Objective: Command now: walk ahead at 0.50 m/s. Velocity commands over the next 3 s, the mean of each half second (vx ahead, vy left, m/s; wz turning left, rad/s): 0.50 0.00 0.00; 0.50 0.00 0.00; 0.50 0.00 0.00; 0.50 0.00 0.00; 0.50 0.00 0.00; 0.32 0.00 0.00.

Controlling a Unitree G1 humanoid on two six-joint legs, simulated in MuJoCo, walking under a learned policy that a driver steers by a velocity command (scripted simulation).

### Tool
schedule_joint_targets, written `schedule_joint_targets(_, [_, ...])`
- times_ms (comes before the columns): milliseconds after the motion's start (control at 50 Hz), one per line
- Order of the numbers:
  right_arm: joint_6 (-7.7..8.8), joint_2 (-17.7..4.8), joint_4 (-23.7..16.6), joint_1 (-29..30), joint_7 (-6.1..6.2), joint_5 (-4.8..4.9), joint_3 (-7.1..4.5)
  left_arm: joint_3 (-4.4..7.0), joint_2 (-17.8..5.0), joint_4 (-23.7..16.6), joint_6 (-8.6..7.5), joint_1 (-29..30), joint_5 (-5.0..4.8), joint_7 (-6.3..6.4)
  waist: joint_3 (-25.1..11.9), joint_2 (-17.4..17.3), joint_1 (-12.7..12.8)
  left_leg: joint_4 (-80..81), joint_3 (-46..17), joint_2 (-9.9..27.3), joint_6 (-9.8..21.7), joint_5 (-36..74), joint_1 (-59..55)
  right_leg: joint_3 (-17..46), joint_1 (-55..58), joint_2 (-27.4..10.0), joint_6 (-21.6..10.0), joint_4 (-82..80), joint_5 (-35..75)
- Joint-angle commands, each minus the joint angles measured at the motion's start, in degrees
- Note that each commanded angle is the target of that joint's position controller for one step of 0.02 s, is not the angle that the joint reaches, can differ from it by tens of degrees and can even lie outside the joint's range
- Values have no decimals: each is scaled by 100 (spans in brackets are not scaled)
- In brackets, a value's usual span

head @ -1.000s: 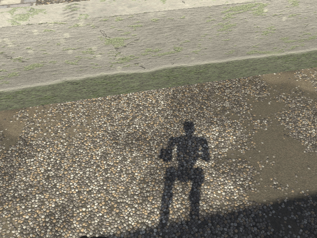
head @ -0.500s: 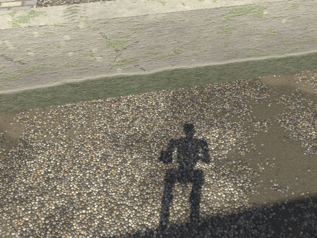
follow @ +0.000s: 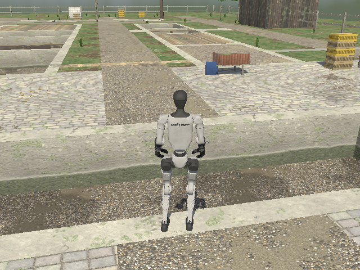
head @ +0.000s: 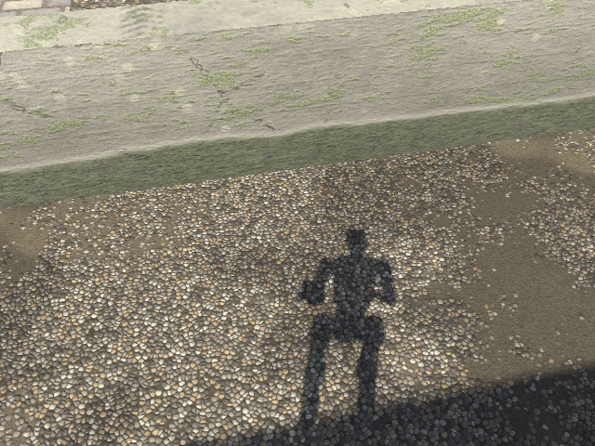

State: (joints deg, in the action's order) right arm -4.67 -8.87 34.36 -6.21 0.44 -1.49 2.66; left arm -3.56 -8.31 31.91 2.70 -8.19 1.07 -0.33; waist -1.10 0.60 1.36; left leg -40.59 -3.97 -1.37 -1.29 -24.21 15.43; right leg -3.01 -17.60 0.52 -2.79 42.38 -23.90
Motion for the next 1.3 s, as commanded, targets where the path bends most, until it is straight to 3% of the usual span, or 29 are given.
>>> schedule_joint_targets(20, [136, -356, -418, 250, 30, 11, -118, 109, -355, -429, -133, 115, -24, 55, -851, -10, -30, 396, -44, 35, 155, 1017, -479, 476, 140, -372, -62, -926, 1074])
schedule_joint_targets(60, [100, -385, -610, 730, 15, 12, -91, 101, -355, -635, -112, 728, -21, 7, 26, 41, 17, 424, -103, 93, 149, 1909, 21, 361, -219, -363, -69, -753, 1931])
schedule_joint_targets(120, [122, -341, -428, 277, 29, 14, -115, 106, -352, -433, -127, 138, -31, 55, -813, 11, -33, 382, -33, 24, 148, 981, -449, 478, 105, -388, -63, -934, 1084])
schedule_joint_targets(180, [97, -391, -608, 747, 6, 15, -89, 94, -352, -655, -90, 753, -33, 8, 109, 62, 14, 409, -91, 80, 138, 1856, 56, 379, -272, -382, -81, -786, 1904])
schedule_joint_targets(220, [70, -442, -563, 577, 8, -21, -122, 97, -308, -561, -125, 445, 55, -31, -378, -16, 71, 340, -135, 123, 162, 2132, -144, 278, -55, -347, -52, -632, 2080])
schedule_joint_targets(240, [134, -356, -416, 251, 31, 11, -117, 109, -354, -431, -135, 105, -24, 55, -851, -10, -29, 390, -48, 31, 154, 1020, -470, 463, 141, -378, -62, -922, 1072])
schedule_joint_targets(280, [98, -385, -608, 732, 16, 12, -91, 101, -353, -636, -113, 719, -21, 7, 26, 42, 17, 418, -105, 89, 147, 1910, 29, 349, -218, -369, -68, -749, 1928])
schedule_joint_targets(320, [126, -356, -428, 309, 28, 15, -117, 108, -360, -454, -116, 160, -32, 57, -711, 1, -27, 380, -41, 16, 156, 986, -408, 475, 76, -394, -70, -947, 1072])
schedule_joint_targets(360, [91, -379, -603, 714, 9, 5, -85, 94, -341, -640, -104, 704, -15, 5, 29, 65, 19, 410, -108, 88, 142, 1917, 36, 346, -233, -369, -72, -750, 1919])
schedule_joint_targets(420, [127, -349, -420, 270, 33, 15, -116, 109, -355, -433, -133, 115, -30, 57, -828, -1, -30, 378, -41, 21, 150, 1001, -449, 457, 122, -392, -63, -923, 1084])
schedule_joint_targets(480, [95, -392, -604, 749, 8, 16, -89, 95, -352, -656, -92, 740, -32, 10, 111, 58, 16, 402, -97, 76, 139, 1878, 67, 357, -265, -387, -79, -774, 1909])
schedule_joint_targets(520, [67, -443, -559, 577, 9, -21, -121, 98, -307, -561, -127, 432, 57, -30, -381, -13, 72, 332, -139, 118, 162, 2150, -136, 259, -47, -353, -50, -623, 2087])
schedule_joint_targets(540, [131, -356, -411, 249, 33, 12, -117, 110, -352, -432, -136, 90, -22, 56, -855, -8, -26, 382, -52, 25, 154, 1036, -463, 442, 149, -385, -61, -912, 1084])
schedule_joint_targets(580, [96, -385, -605, 731, 17, 11, -91, 101, -353, -635, -115, 707, -20, 9, 24, 45, 17, 409, -108, 82, 146, 1924, 37, 331, -211, -376, -68, -741, 1937])
schedule_joint_targets(640, [118, -341, -422, 278, 31, 15, -114, 107, -350, -436, -130, 115, -30, 56, -815, 13, -31, 369, -41, 14, 145, 995, -433, 447, 112, -401, -63, -923, 1090])
schedule_joint_targets(700, [93, -390, -603, 750, 7, 15, -89, 94, -351, -657, -93, 735, -32, 9, 108, 66, 13, 395, -96, 69, 135, 1864, 73, 350, -267, -395, -80, -777, 1903])
schedule_joint_targets(760, [130, -355, -410, 254, 33, 13, -117, 109, -352, -434, -138, 84, -22, 55, -852, -9, -26, 379, -56, 21, 151, 1027, -452, 433, 145, -392, -61, -914, 1068])
schedule_joint_targets(820, [97, -396, -600, 751, 11, 17, -90, 97, -355, -657, -97, 723, -29, 11, 112, 44, 19, 403, -109, 75, 143, 1905, 77, 334, -255, -390, -75, -765, 1901])
schedule_joint_targets(880, [70, -437, -555, 551, 18, -22, -125, 106, -308, -539, -151, 384, 63, -30, -511, -18, 70, 326, -144, 119, 162, 2196, -183, 226, 26, -353, -36, -594, 2116])
schedule_joint_targets(900, [134, -351, -405, 256, 41, 17, -119, 113, -349, -418, -155, 75, -28, 58, -933, -26, -24, 374, -52, 19, 154, 1028, -482, 420, 201, -397, -57, -889, 1107])
schedule_joint_targets(960, [87, -383, -604, 759, 9, 17, -88, 94, -347, -657, -92, 736, -35, 11, 116, 71, 13, 388, -97, 64, 134, 1869, 85, 333, -266, -402, -78, -771, 1911])
schedule_joint_targets(1000, [59, -438, -558, 582, 7, -22, -120, 96, -300, -564, -126, 423, 56, -32, -379, 2, 70, 319, -139, 105, 155, 2133, -115, 236, -48, -367, -49, -620, 2080])
schedule_joint_targets(1020, [125, -353, -409, 252, 31, 12, -117, 109, -348, -435, -138, 77, -21, 54, -856, 3, -26, 371, -56, 13, 147, 1020, -444, 421, 147, -401, -62, -912, 1069])
schedule_joint_targets(1080, [95, -396, -598, 753, 11, 16, -90, 97, -357, -658, -98, 719, -30, 11, 113, 48, 17, 398, -110, 69, 140, 1898, 86, 323, -256, -397, -76, -765, 1893])
schedule_joint_targets(1140, [128, -358, -406, 253, 35, 14, -116, 110, -351, -436, -139, 66, -20, 56, -853, -13, -22, 375, -64, 17, 153, 1053, -442, 405, 157, -396, -57, -900, 1077])
schedule_joint_targets(1180, [93, -386, -600, 733, 18, 11, -90, 102, -352, -637, -118, 685, -18, 9, 23, 46, 18, 399, -116, 72, 145, 1937, 57, 296, -202, -387, -64, -731, 1928])
schedule_joint_targets(1220, [120, -357, -418, 309, 31, 17, -116, 110, -358, -458, -121, 123, -29, 59, -715, 3, -22, 362, -54, 1, 153, 1012, -382, 420, 92, -415, -67, -928, 1079])
schedule_joint_targets(1260, [86, -381, -595, 716, 11, 4, -85, 96, -340, -642, -109, 674, -13, 7, 27, 71, 19, 390, -117, 70, 138, 1936, 64, 297, -220, -390, -69, -734, 1918])
schedule_joint_targets(1300, [64, -447, -558, 592, 15, -18, -127, 104, -312, -559, -138, 412, 52, -28, -405, -19, 71, 311, -136, 96, 158, 2139, -122, 217, -17, -374, -42, -608, 2101])
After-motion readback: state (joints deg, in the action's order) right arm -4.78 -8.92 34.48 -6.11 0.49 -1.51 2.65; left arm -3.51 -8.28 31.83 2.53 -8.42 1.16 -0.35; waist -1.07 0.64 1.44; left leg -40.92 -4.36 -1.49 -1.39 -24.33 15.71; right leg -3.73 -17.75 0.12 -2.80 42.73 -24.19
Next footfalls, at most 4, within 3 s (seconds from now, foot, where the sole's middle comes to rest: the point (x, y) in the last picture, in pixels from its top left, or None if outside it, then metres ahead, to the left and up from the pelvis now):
none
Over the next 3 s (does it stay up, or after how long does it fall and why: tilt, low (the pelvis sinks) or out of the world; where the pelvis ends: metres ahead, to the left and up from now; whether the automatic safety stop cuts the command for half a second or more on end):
stays up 0.00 -0.01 0.02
